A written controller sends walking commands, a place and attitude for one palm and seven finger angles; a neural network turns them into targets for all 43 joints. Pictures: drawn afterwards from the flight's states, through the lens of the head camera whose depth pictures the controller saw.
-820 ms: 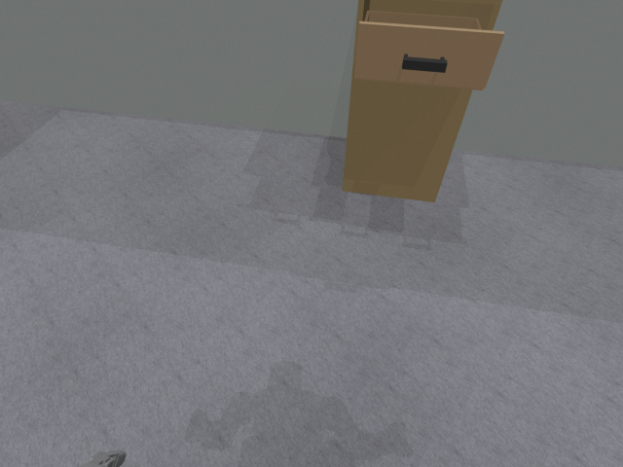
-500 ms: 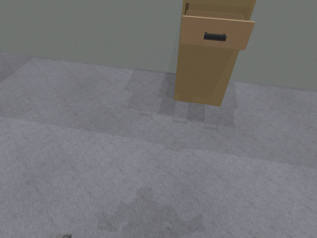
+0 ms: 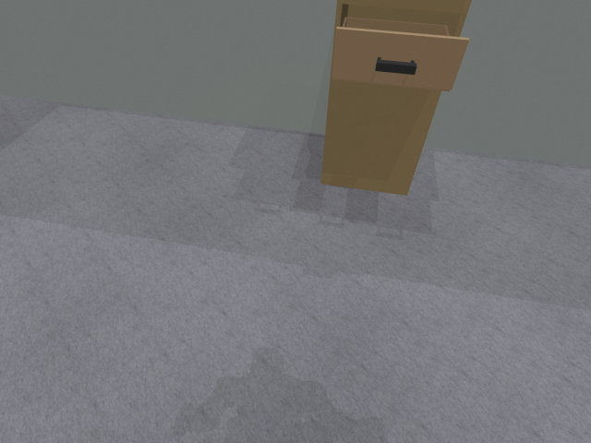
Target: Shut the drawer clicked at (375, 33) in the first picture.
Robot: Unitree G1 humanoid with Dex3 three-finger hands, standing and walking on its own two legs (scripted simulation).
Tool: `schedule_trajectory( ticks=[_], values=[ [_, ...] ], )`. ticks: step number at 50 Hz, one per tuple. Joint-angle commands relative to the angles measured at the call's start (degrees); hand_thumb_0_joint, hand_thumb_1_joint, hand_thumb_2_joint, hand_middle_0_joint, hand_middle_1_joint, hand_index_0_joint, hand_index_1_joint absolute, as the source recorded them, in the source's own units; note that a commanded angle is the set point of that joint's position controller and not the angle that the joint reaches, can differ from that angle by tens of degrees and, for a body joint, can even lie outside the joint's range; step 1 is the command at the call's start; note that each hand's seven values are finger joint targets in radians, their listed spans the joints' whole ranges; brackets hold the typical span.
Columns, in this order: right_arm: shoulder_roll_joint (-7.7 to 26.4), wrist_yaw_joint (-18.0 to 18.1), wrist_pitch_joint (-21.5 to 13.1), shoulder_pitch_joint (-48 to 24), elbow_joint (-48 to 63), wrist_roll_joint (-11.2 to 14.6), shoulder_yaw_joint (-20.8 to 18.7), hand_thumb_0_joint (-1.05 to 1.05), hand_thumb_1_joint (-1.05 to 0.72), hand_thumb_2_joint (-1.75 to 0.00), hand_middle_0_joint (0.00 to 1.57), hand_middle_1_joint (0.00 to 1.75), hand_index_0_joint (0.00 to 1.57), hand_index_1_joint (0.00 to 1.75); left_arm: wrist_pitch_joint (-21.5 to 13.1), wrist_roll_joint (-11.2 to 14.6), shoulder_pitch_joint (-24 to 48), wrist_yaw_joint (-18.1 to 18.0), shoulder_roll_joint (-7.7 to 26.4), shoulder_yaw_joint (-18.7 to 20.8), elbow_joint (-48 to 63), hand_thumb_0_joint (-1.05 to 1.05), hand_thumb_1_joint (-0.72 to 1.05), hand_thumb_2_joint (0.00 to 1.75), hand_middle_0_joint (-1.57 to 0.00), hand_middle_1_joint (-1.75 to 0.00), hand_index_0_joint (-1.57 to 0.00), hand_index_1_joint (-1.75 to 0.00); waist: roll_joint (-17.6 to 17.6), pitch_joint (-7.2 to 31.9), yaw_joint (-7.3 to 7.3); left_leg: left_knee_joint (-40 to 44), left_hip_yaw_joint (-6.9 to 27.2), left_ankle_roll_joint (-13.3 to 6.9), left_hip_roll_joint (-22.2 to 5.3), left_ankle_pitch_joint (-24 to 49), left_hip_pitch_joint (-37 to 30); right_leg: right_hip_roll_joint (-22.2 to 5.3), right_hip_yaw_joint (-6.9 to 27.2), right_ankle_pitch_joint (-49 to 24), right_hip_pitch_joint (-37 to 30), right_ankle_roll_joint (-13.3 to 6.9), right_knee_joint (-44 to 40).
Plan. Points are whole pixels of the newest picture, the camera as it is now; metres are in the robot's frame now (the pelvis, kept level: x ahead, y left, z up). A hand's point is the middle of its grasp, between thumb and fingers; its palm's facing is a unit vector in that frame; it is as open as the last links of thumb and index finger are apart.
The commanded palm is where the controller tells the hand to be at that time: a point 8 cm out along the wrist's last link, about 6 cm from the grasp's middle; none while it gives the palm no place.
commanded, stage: look at it before walking up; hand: left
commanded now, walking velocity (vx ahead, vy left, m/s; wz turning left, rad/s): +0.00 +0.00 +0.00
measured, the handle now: (395, 64) +1.20 -0.25 +0.00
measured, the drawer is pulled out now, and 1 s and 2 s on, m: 0.24 0.24 0.24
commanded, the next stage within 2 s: walk to a spot facing it in 0.62 s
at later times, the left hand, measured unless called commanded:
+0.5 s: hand out of the picture +0.06 +0.25 -0.16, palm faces -0.01 -0.94 -0.33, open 7.4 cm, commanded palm none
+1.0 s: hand out of the picture +0.06 +0.23 -0.17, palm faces -0.08 -0.96 -0.28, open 7.4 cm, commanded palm none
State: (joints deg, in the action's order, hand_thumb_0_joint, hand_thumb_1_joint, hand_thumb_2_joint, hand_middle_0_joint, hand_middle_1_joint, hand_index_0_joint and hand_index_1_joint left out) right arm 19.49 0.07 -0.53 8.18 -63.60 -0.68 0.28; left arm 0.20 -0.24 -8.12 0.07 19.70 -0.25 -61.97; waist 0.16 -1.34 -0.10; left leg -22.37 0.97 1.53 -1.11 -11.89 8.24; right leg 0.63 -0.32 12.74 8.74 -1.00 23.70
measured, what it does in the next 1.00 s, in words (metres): stands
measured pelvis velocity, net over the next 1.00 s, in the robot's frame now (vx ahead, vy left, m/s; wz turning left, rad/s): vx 0.00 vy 0.00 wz -0.11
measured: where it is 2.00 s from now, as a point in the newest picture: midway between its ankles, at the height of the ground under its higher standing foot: outside the picture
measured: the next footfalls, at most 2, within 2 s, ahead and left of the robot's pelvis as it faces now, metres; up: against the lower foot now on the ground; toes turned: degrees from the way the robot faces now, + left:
left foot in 1.44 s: +0.23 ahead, +0.11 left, +0.00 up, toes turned -14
right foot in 1.96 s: +0.33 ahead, -0.23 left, +0.00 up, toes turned -46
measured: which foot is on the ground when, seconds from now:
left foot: down 0.00-1.00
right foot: down 0.00-1.00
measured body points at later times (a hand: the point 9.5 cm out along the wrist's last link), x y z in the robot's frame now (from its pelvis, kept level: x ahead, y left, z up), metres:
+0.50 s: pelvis +0.00 +0.01 +0.00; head +0.00 +0.01 +0.45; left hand +0.06 +0.30 -0.13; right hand +0.07 -0.29 -0.13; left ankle +0.00 +0.14 -0.74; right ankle +0.00 -0.11 -0.74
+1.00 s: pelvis +0.00 +0.00 -0.01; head +0.01 +0.00 +0.44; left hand +0.07 +0.28 -0.15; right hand +0.06 -0.27 -0.15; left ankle +0.00 +0.14 -0.74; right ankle +0.00 -0.11 -0.74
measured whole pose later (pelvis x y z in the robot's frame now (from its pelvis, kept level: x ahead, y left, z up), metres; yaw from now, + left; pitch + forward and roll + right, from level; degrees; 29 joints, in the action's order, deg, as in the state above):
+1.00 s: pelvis +0.00 +0.00 -0.01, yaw -6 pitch -1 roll +1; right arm 15.0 0.5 0.7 8.8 -57.9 -1.0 -0.8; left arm 3.3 -1.0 -12.8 0.9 16.3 1.2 -57.3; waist 0.8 -1.8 -1.3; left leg -30.0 -4.7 1.2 -2.7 -16.8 12.0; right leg 1.9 4.2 18.8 16.1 -0.6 34.2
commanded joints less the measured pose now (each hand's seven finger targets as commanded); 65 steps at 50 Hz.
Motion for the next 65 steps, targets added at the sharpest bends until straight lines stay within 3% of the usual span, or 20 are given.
schedule_trajectory(
  ticks=[1, 11, 37, 38, 41, 42, 44, 48, 49, 50, 51, 52, 53, 54, 55, 56, 57, 59, 62, 65],
  values=[
    [11.6, 0.7, -1.4, -3.6, 3.8, 0.1, -2.1, 0.0, -0.9, -0.9, 0.2, 0.3, 0.2, 0.3, -1.7, -0.2, 2.8, -0.6, 12.0, 2.3, 3.6, 0.0, 0.9, 0.9, -0.2, -0.3, -0.2, -0.3, 0.0, 2.3, 0.06, 3.6, 4.7, -2.8, -5.2, 5.4, 0.4, -7.6, 7.5, -3.6, 0.5, -1.2, -6.0],
    [11.6, 0.6, -1.4, -3.4, 3.6, 0.1, -2.2, 0.0, -0.9, -0.9, 0.2, 0.3, 0.2, 0.3, -1.6, -0.4, 2.9, -0.6, 11.6, 2.2, 3.6, 0.0, 0.9, 0.9, -0.2, -0.3, -0.2, -0.3, -0.2, 1.1, 0.07, 4.5, 5.3, -2.9, -5.2, 3.9, 0.8, -7.3, 7.5, -0.9, 1.6, -1.0, -6.6],
    [12.0, 0.8, -1.5, -4.1, 3.4, 0.2, -2.2, 0.0, -0.9, -0.9, 0.2, 0.3, 0.2, 0.3, -1.8, -0.4, 2.1, -0.6, 12.0, 2.2, 3.1, 0.0, 0.9, 0.9, -0.2, -0.3, -0.2, -0.3, 0.1, 2.9, 0.01, 4.1, 4.8, -2.8, -5.9, 8.6, -1.6, -7.5, 7.0, -8.6, -0.1, -1.0, -5.9],
    [11.7, 0.9, -1.4, -3.8, 3.5, 0.2, -2.3, 0.0, -0.9, -0.9, 0.2, 0.3, 0.2, 0.3, -1.5, -0.4, 2.2, -0.6, 11.7, 2.2, 3.5, 0.0, 0.9, 0.9, -0.2, -0.3, -0.2, -0.3, -0.5, 2.4, 0.11, 3.4, 4.1, -2.7, -6.0, 8.3, -1.9, -7.4, 7.4, -9.3, 1.0, -1.0, -5.3],
    [5.0, 1.3, -0.2, 0.1, 3.9, 0.1, -1.6, 0.0, -0.9, -0.9, 0.2, 0.3, 0.2, 0.3, 0.5, -0.4, -1.2, -0.9, 5.6, 1.6, 3.9, 0.0, 0.9, 0.9, -0.2, -0.3, -0.2, -0.3, 0.2, 2.6, 0.45, 0.0, 1.2, -1.7, -6.4, 8.4, -1.6, -6.8, 8.5, -12.9, 3.7, -0.4, -1.5],
    [5.1, 1.4, 0.2, 0.9, 4.5, 0.1, -1.9, 0.0, -0.9, -0.9, 0.2, 0.3, 0.2, 0.3, 0.9, -0.5, -1.6, -0.8, 5.6, 1.8, 4.7, 0.0, 0.9, 0.9, -0.2, -0.3, -0.2, -0.3, 0.3, 2.2, 0.58, -0.7, 0.7, -1.7, -6.7, 8.3, -1.2, -6.4, 8.5, -13.7, 4.8, -0.3, 0.0],
    [5.8, 1.7, 0.6, 1.4, 6.3, 0.0, -2.7, 0.0, -0.9, -0.9, 0.2, 0.3, 0.2, 0.3, 1.6, -0.7, -2.3, -0.6, 5.7, 2.4, 6.5, 0.0, 0.9, 0.9, -0.2, -0.3, -0.2, -0.3, -0.5, 1.4, 0.53, -1.6, 0.9, -2.3, -7.8, 5.8, 0.3, -5.2, 8.8, -12.1, 7.3, -0.4, 2.7],
    [8.3, 1.1, 0.7, 0.6, 9.2, -0.4, -4.1, 0.0, -0.9, -0.9, 0.2, 0.3, 0.2, 0.3, 2.0, -1.2, -5.5, 1.0, 3.8, 3.3, 9.0, 0.0, 0.9, 0.9, -0.2, -0.3, -0.2, -0.3, -7.3, -0.5, -0.44, 5.2, 7.2, -6.1, -13.5, -22.3, 4.0, 0.3, 5.5, 13.7, 12.6, 0.2, 10.6],
    [9.1, 0.9, 0.6, -0.3, 10.0, -0.3, -4.6, 0.0, -0.9, -0.9, 0.2, 0.3, 0.2, 0.3, 1.9, -1.2, -7.1, 1.2, 3.1, 3.7, 9.3, 0.0, 0.9, 0.9, -0.2, -0.3, -0.2, -0.3, -9.5, -0.4, -1.36, 7.0, 9.4, -7.8, -16.6, -26.0, 7.3, 1.0, 2.6, 13.0, 10.4, 0.5, 17.0],
    [9.3, 0.8, 0.3, -1.6, 10.8, -0.3, -4.8, 0.0, -0.9, -0.9, 0.2, 0.3, 0.2, 0.3, 1.7, -1.3, -8.4, 1.6, 2.2, 4.0, 9.5, 0.0, 0.9, 0.9, -0.2, -0.3, -0.2, -0.3, -9.8, -1.0, -2.49, 6.6, 8.9, -8.6, -18.2, -25.9, 10.5, 0.3, 0.5, 12.8, 7.9, 0.8, 19.5],
    [8.7, 0.7, 0.2, -2.3, 11.3, -0.5, -4.9, 0.0, -0.9, -0.9, 0.2, 0.3, 0.2, 0.3, 1.5, -1.5, -10.6, 1.9, 1.2, 4.2, 9.4, 0.0, 0.9, 0.9, -0.2, -0.3, -0.2, -0.3, -8.2, -2.0, -3.6, 3.0, 6.2, -7.9, -17.0, -25.5, 13.9, 0.0, -0.3, 12.4, 4.6, 0.7, 17.3],
    [7.6, 0.6, 0.3, -3.4, 11.7, -0.6, -4.8, 0.0, -0.9, -0.9, 0.2, 0.3, 0.2, 0.3, 0.9, -1.6, -15.2, 1.9, 0.8, 4.4, 8.2, 0.0, 0.9, 0.9, -0.2, -0.3, -0.2, -0.3, -4.5, -2.3, -5.84, -5.8, 1.7, -5.6, -13.5, -24.9, 16.9, 0.0, 0.8, 11.8, 0.5, -0.1, 10.5],
    [3.4, 0.3, 0.5, -3.0, 13.0, -0.2, -4.1, 0.0, -0.9, -0.9, 0.2, 0.3, 0.2, 0.3, -0.3, -2.0, -18.9, 1.4, 4.4, 5.1, 7.8, 0.0, 0.9, 0.9, -0.2, -0.3, -0.2, -0.3, 10.7, -3.0, -6.77, -24.9, -5.4, -1.1, -5.5, -25.6, 25.8, -8.4, 18.7, 20.0, -3.7, -4.1, -3.4],
    [0.9, 0.0, 0.1, -6.5, 16.0, -0.1, -3.4, 0.0, -0.9, -0.9, 0.2, 0.3, 0.2, 0.3, -1.0, -1.6, -22.0, 0.3, 8.8, 5.9, 7.5, 0.0, 0.9, 0.9, -0.2, -0.3, -0.2, -0.3, 21.7, -5.4, -7.65, -39.2, -6.7, 0.7, 0.1, -25.9, 36.9, -19.7, 41.6, 21.4, -3.6, -10.1, -15.7],
    [3.0, 0.1, -0.6, -8.7, 16.7, -0.3, -3.6, 0.0, -0.9, -0.9, 0.2, 0.3, 0.2, 0.3, -1.6, -0.9, -21.8, -0.5, 7.8, 5.8, 8.1, 0.0, 0.9, 0.9, -0.2, -0.3, -0.2, -0.3, 12.8, -6.9, -7.3, -42.3, 0.4, 0.0, -2.5, -19.3, 36.6, -20.0, 44.4, 19.3, -1.3, -13.0, -17.2],
    [2.1, -0.1, -1.2, -7.2, 16.0, -0.3, -4.0, 0.0, -0.9, -0.9, 0.2, 0.3, 0.2, 0.3, -1.9, -1.0, -18.5, -0.6, 6.7, 5.5, 8.5, 0.0, 0.9, 0.9, -0.2, -0.3, -0.2, -0.3, 7.0, -6.5, -4.47, -42.9, 1.1, 0.1, -4.0, -15.1, 35.9, -19.0, 40.2, 17.0, -1.4, -13.7, -15.0],
    [1.7, -0.3, -1.4, -5.3, 15.4, -0.4, -4.1, 0.0, -0.9, -0.9, 0.2, 0.3, 0.2, 0.3, -2.3, -1.2, -15.8, -0.5, 5.1, 5.2, 9.2, 0.0, 0.9, 0.9, -0.2, -0.3, -0.2, -0.3, 4.1, -5.5, -2.67, -41.3, 0.9, 0.5, -5.0, -12.3, 33.6, -17.6, 34.7, 13.5, -0.3, -13.1, -13.2],
    [-0.4, -0.6, -1.5, -3.0, 14.3, -0.4, -4.2, 0.0, -0.9, -0.9, 0.2, 0.3, 0.2, 0.3, -3.0, -1.3, -14.2, -0.4, 3.6, 5.1, 9.4, 0.0, 0.9, 0.9, -0.2, -0.3, -0.2, -0.3, 4.3, -3.3, -1.04, -37.2, -1.2, 1.2, -4.6, -8.6, 28.6, -14.1, 26.5, 3.4, 0.9, -11.7, -11.1],
    [-2.3, -0.8, -1.4, -2.7, 14.8, -0.2, -4.1, 0.0, -0.9, -0.9, 0.2, 0.3, 0.2, 0.3, -3.1, -1.2, -16.4, -0.2, 3.0, 5.3, 8.2, 0.0, 0.9, 0.9, -0.2, -0.3, -0.2, -0.3, 6.6, -1.4, -1.58, -31.0, -3.1, 1.6, -3.2, -5.4, 25.1, -11.3, 22.1, 0.2, 1.1, -10.7, -10.6],
    [-3.2, -0.8, -1.9, -4.5, 16.3, 0.0, -4.0, 0.0, -0.9, -0.9, 0.2, 0.3, 0.2, 0.3, -3.0, -1.4, -17.3, -0.3, 2.8, 5.6, 7.6, 0.0, 0.9, 0.9, -0.2, -0.3, -0.2, -0.3, 6.9, -1.2, -2.3, -24.7, -3.4, 1.5, -2.2, -5.2, 22.4, -11.1, 22.4, -0.8, 1.1, -10.3, -9.8]
  ],
)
